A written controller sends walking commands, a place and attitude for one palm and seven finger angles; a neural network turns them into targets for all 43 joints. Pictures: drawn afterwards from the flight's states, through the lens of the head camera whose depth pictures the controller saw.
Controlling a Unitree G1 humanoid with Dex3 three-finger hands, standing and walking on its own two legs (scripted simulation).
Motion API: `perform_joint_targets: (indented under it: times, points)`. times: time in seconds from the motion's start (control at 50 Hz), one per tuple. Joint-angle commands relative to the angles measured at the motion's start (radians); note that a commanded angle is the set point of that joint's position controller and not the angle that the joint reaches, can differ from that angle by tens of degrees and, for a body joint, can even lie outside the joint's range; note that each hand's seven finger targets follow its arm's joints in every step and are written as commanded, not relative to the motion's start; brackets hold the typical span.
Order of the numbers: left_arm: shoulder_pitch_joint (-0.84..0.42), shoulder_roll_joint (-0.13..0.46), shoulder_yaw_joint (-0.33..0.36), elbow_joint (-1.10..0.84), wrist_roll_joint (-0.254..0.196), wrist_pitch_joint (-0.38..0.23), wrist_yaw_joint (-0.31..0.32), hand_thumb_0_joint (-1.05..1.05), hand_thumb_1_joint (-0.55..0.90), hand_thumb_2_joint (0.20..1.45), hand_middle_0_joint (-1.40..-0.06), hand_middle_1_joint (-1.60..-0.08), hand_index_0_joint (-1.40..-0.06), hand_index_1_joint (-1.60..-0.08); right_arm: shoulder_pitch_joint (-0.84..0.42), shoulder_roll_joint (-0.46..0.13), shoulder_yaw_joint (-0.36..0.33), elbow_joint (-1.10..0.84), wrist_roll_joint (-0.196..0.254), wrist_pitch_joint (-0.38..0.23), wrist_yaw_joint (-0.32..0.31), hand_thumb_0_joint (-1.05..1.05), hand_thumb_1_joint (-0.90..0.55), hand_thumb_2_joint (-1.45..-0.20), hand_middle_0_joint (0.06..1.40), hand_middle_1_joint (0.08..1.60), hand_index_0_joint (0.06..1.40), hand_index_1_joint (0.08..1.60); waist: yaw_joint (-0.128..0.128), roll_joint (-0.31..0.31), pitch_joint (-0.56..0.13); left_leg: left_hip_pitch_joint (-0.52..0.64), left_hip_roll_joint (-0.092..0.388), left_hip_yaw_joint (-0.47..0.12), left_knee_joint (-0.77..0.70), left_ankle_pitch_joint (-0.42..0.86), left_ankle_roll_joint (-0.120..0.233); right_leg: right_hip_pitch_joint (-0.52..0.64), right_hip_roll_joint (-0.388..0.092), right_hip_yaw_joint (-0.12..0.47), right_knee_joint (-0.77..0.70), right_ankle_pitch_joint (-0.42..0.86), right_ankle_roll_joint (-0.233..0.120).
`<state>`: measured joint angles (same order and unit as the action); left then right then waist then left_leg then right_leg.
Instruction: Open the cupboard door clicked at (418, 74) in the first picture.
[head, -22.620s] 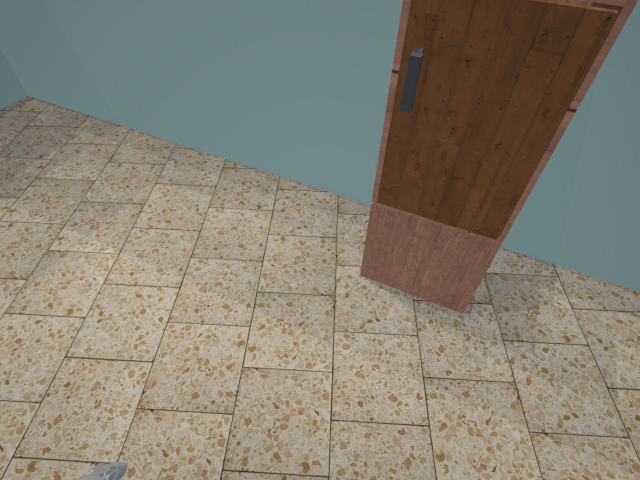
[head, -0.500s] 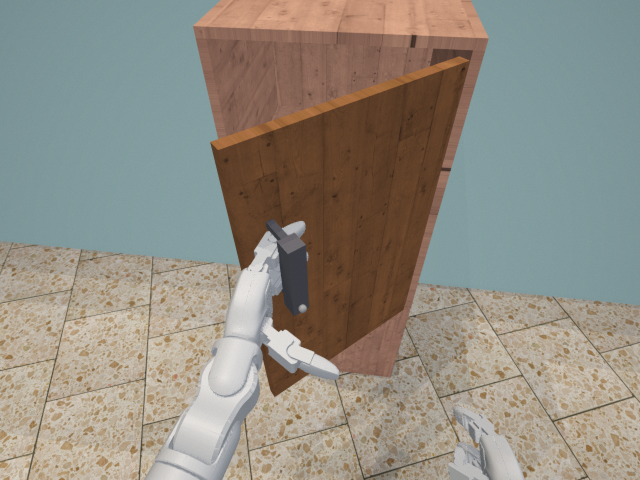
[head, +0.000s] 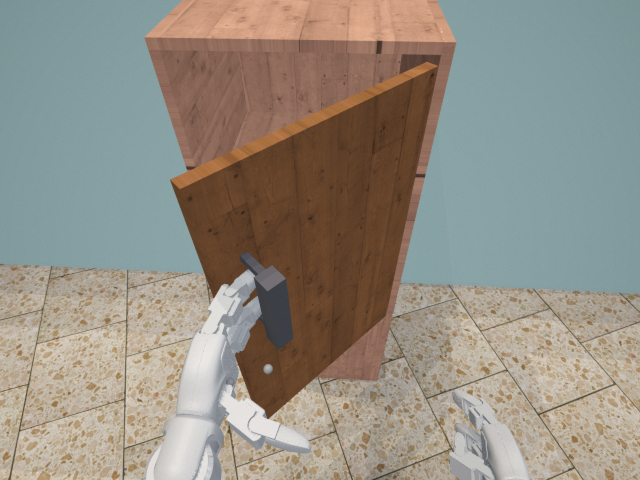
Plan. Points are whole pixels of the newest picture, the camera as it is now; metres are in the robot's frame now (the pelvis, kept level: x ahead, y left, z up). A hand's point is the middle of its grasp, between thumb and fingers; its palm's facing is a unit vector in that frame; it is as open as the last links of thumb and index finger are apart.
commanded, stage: slide the hand sideways off the handle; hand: left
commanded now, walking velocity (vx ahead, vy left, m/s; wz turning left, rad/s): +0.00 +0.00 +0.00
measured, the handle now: (264, 299) +0.30 +0.09 +0.09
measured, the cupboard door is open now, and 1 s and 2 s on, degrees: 46 46 46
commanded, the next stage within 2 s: draw the hand back to the body in 0.52 s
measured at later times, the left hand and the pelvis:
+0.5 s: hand (217, 419) +0.17 +0.12 +0.09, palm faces -0.01 -1.00 -0.04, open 16.3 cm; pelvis +0.01 -0.02 -0.02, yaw +2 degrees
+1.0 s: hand (160, 411) +0.16 +0.16 +0.11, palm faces +0.01 -1.00 -0.06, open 16.3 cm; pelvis -0.01 +0.01 -0.01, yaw +2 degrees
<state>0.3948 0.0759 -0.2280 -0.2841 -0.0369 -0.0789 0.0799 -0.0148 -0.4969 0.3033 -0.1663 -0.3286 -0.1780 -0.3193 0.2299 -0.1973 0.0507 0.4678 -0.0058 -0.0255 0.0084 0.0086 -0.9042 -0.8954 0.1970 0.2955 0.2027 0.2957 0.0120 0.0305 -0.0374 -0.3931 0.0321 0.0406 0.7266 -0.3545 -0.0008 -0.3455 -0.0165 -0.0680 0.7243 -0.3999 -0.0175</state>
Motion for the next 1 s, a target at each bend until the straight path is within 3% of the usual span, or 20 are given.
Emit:
perform_joint_targets:
  times: [0.0, 0.02, 0.04, 0.1, 0.16, 0.18, 0.24, 0.3, 0.38, 0.46, 0.5, 0.54, 0.58, 0.66, 0.72, 0.76, 0.78, 0.84, 0.98]
  points:
    - [-0.002, 0.021, 0.069, -0.305, -0.024, -0.099, -0.026, 0.0, -0.5, 0.3, -0.15, -0.3, -0.15, -0.3, -0.091, -0.095, -0.047, -0.184, 0.003, -0.069, -0.013, 0.0, -0.9, -0.9, 0.2, 0.3, 0.2, 0.3, 0.004, -0.054, -0.136, 0.074, -0.03, -0.036, -0.064, 0.211, 0.025, -0.007, 0.024, 0.013, -0.091, 0.317, -0.005]
    - [0.012, 0.029, 0.071, -0.331, -0.03, -0.11, -0.039, 0.0, -0.5, 0.3, -0.15, -0.3, -0.15, -0.3, -0.084, -0.096, -0.049, -0.188, 0.005, -0.075, -0.013, 0.0, -0.9, -0.9, 0.2, 0.3, 0.2, 0.3, 0.002, -0.038, -0.146, 0.071, -0.032, -0.037, -0.055, 0.22, 0.026, -0.01, 0.024, 0.015, -0.081, 0.336, -0.004]
    - [0.063, 0.047, 0.1, -0.321, -0.041, -0.116, -0.05, 0.0, -0.5, 0.3, -0.15, -0.3, -0.15, -0.3, -0.073, -0.098, -0.05, -0.188, 0.005, -0.079, -0.014, 0.0, -0.9, -0.9, 0.2, 0.3, 0.2, 0.3, 0.005, -0.07, -0.144, 0.056, -0.033, -0.036, -0.045, 0.22, 0.026, -0.006, 0.023, 0.016, -0.079, 0.348, 0.0]
    - [0.126, 0.071, 0.127, -0.352, -0.062, -0.143, -0.091, 0.0, -0.5, 0.3, -0.15, -0.3, -0.15, -0.3, -0.06, -0.102, -0.056, -0.192, 0.008, -0.094, -0.02, 0.0, -0.9, -0.9, 0.2, 0.3, 0.2, 0.3, 0.0, -0.071, -0.158, 0.036, -0.039, -0.035, -0.014, 0.244, 0.029, -0.007, 0.018, 0.029, -0.061, 0.415, 0.009]
    - [0.162, 0.081, 0.14, -0.355, -0.082, -0.164, -0.133, 0.0, -0.5, 0.3, -0.15, -0.3, -0.15, -0.3, -0.055, -0.106, -0.059, -0.196, 0.013, -0.109, -0.027, 0.0, -0.9, -0.9, 0.2, 0.3, 0.2, 0.3, -0.007, -0.069, -0.129, 0.004, -0.042, -0.038, 0.005, 0.223, 0.028, -0.028, 0.014, 0.038, -0.057, 0.402, 0.014]
    - [0.166, 0.088, 0.146, -0.369, -0.091, -0.17, -0.144, 0.0, -0.5, 0.3, -0.15, -0.3, -0.15, -0.3, -0.049, -0.108, -0.06, -0.198, 0.013, -0.116, -0.028, 0.0, -0.9, -0.9, 0.2, 0.3, 0.2, 0.3, -0.01, -0.055, -0.139, 0.001, -0.044, -0.041, 0.014, 0.219, 0.028, -0.038, 0.011, 0.041, -0.052, 0.409, 0.018]
    - [0.232, 0.116, 0.197, -0.361, -0.116, -0.184, -0.178, 0.0, -0.5, 0.3, -0.15, -0.3, -0.15, -0.3, -0.039, -0.11, -0.066, -0.198, 0.017, -0.128, -0.035, 0.0, -0.9, -0.9, 0.2, 0.3, 0.2, 0.3, -0.001, -0.093, -0.156, -0.03, -0.047, -0.044, 0.031, 0.208, 0.025, -0.028, 0.005, 0.049, -0.041, 0.422, 0.025]
    - [0.235, 0.121, 0.204, -0.377, -0.135, -0.197, -0.208, 0.0, -0.5, 0.3, -0.15, -0.3, -0.15, -0.3, -0.043, -0.111, -0.068, -0.2, 0.022, -0.139, -0.041, 0.0, -0.9, -0.9, 0.2, 0.3, 0.2, 0.3, -0.004, -0.074, -0.157, -0.043, -0.051, -0.046, 0.047, 0.203, 0.025, -0.035, -0.002, 0.062, -0.037, 0.421, 0.029]
    - [0.274, 0.146, 0.245, -0.364, -0.161, -0.205, -0.241, 0.0, -0.5, 0.3, -0.15, -0.3, -0.15, -0.3, -0.048, -0.112, -0.072, -0.199, 0.028, -0.149, -0.051, 0.0, -0.9, -0.9, 0.2, 0.3, 0.2, 0.3, 0.001, -0.076, -0.137, -0.077, -0.052, -0.048, 0.066, 0.179, 0.024, -0.046, -0.01, 0.083, -0.043, 0.391, 0.034]
    - [0.268, 0.165, 0.277, -0.345, -0.18, -0.21, -0.251, 0.0, -0.5, 0.3, -0.15, -0.3, -0.15, -0.3, -0.056, -0.113, -0.074, -0.192, 0.031, -0.162, -0.06, 0.0, -0.9, -0.9, 0.2, 0.3, 0.2, 0.3, 0.008, -0.084, -0.118, -0.093, -0.051, -0.053, 0.067, 0.137, 0.023, -0.069, -0.006, 0.086, -0.059, 0.27, 0.027]
    - [0.226, 0.143, 0.251, -0.359, -0.189, -0.215, -0.255, 0.0, -0.5, 0.3, -0.15, -0.3, -0.15, -0.3, -0.055, -0.116, -0.071, -0.196, 0.033, -0.175, -0.063, 0.0, -0.9, -0.9, 0.2, 0.3, 0.2, 0.3, -0.005, -0.093, -0.115, -0.091, -0.051, -0.055, 0.069, 0.116, 0.024, -0.091, -0.007, 0.086, -0.066, 0.226, 0.029]
    - [0.223, 0.156, 0.265, -0.35, -0.191, -0.219, -0.255, 0.0, -0.5, 0.3, -0.15, -0.3, -0.15, -0.3, -0.055, -0.118, -0.071, -0.188, 0.036, -0.184, -0.065, 0.0, -0.9, -0.9, 0.2, 0.3, 0.2, 0.3, 0.0, -0.068, -0.113, -0.089, -0.048, -0.057, 0.068, 0.11, 0.023, -0.1, -0.003, 0.084, -0.066, 0.196, 0.023]
    - [0.223, 0.138, 0.232, -0.368, -0.184, -0.219, -0.251, 0.0, -0.5, 0.3, -0.15, -0.3, -0.15, -0.3, -0.059, -0.117, -0.072, -0.193, 0.037, -0.196, -0.063, 0.0, -0.9, -0.9, 0.2, 0.3, 0.2, 0.3, 0.002, -0.059, -0.124, -0.081, -0.047, -0.059, 0.061, 0.107, 0.026, -0.106, 0.002, 0.072, -0.058, 0.17, 0.018]
    - [0.191, 0.196, 0.279, -0.382, -0.168, -0.195, -0.226, 0.0, -0.5, 0.3, -0.15, -0.3, -0.15, -0.3, -0.063, -0.116, -0.069, -0.185, 0.037, -0.2, -0.068, 0.0, -0.9, -0.9, 0.2, 0.3, 0.2, 0.3, 0.011, -0.044, -0.106, -0.08, -0.042, -0.063, 0.042, 0.078, 0.027, -0.114, 0.011, 0.061, -0.066, 0.096, 0.009]
    - [0.196, 0.187, 0.294, -0.392, -0.174, -0.169, -0.216, 0.0, -0.5, 0.3, -0.15, -0.3, -0.15, -0.3, -0.07, -0.111, -0.062, -0.186, 0.044, -0.203, -0.071, 0.0, -0.9, -0.9, 0.2, 0.3, 0.2, 0.3, 0.017, -0.013, -0.101, -0.056, -0.04, -0.063, 0.018, 0.072, 0.026, -0.114, 0.018, 0.04, -0.07, 0.093, 0.006]
    - [0.195, 0.199, 0.315, -0.39, -0.184, -0.148, -0.214, 0.0, -0.5, 0.3, -0.15, -0.3, -0.15, -0.3, -0.077, -0.113, -0.059, -0.18, 0.044, -0.207, -0.073, 0.0, -0.9, -0.9, 0.2, 0.3, 0.2, 0.3, 0.024, -0.027, -0.109, -0.051, -0.038, -0.069, 0.004, 0.072, 0.025, -0.09, 0.021, 0.034, -0.076, 0.089, 0.004]
    - [0.206, 0.185, 0.309, -0.38, -0.191, -0.134, -0.22, 0.0, -0.5, 0.3, -0.15, -0.3, -0.15, -0.3, -0.08, -0.111, -0.057, -0.18, 0.047, -0.209, -0.074, 0.0, -0.9, -0.9, 0.2, 0.3, 0.2, 0.3, 0.021, -0.043, -0.086, -0.053, -0.037, -0.065, 0.0, 0.067, 0.025, -0.097, 0.02, 0.035, -0.088, 0.088, 0.009]
    - [0.172, 0.203, 0.325, -0.399, -0.202, -0.105, -0.236, 0.0, -0.5, 0.3, -0.15, -0.3, -0.15, -0.3, -0.081, -0.119, -0.051, -0.172, 0.048, -0.216, -0.079, 0.0, -0.9, -0.9, 0.2, 0.3, 0.2, 0.3, 0.02, -0.009, -0.083, -0.028, -0.036, -0.069, -0.021, 0.066, 0.025, -0.092, 0.024, 0.024, -0.097, 0.093, 0.008]
    - [0.116, 0.236, 0.377, -0.412, -0.227, -0.053, -0.264, 0.0, -0.5, 0.3, -0.15, -0.3, -0.15, -0.3, -0.093, -0.13, -0.042, -0.149, 0.053, -0.235, -0.088, 0.0, -0.9, -0.9, 0.2, 0.3, 0.2, 0.3, 0.022, 0.007, -0.062, 0.015, -0.031, -0.084, -0.071, 0.066, 0.022, -0.064, 0.032, 0.001, -0.124, 0.092, 0.005]
